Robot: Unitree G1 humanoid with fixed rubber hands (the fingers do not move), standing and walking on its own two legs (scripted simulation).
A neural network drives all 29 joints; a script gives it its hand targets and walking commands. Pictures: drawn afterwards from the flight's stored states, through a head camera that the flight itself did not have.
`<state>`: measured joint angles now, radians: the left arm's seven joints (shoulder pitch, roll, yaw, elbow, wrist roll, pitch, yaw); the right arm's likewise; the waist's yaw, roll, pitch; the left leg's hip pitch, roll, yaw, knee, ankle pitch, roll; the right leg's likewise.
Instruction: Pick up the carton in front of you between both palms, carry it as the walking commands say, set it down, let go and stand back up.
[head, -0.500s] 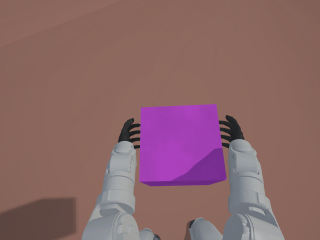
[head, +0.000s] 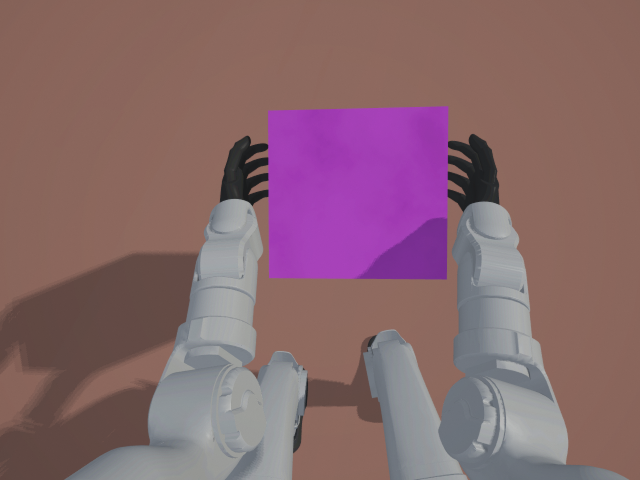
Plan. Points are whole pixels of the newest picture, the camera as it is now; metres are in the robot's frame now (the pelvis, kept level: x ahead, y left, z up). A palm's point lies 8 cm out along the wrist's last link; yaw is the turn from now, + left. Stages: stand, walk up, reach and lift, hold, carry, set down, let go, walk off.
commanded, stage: set down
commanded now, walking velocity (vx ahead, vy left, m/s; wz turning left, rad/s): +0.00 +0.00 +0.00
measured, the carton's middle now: (354, 201) +0.45 -0.07 -0.17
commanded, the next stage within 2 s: none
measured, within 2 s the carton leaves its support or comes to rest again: rests again in 1.70 s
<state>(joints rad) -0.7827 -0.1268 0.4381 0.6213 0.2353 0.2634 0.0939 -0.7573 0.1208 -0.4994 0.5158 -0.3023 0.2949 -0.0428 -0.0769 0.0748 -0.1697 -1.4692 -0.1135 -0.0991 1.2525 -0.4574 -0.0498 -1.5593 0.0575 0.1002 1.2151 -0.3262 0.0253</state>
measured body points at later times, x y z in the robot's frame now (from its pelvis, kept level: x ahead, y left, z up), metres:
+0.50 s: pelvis -0.03 +0.01 -0.13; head +0.27 -0.03 +0.21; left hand +0.50 +0.06 -0.24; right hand +0.43 -0.23 -0.24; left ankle +0.05 +0.14 -0.60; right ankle +0.10 -0.12 -0.60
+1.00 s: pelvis -0.04 +0.02 -0.21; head +0.33 -0.02 +0.04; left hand +0.54 +0.03 -0.39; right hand +0.44 -0.25 -0.38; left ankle +0.05 +0.14 -0.60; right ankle +0.10 -0.12 -0.60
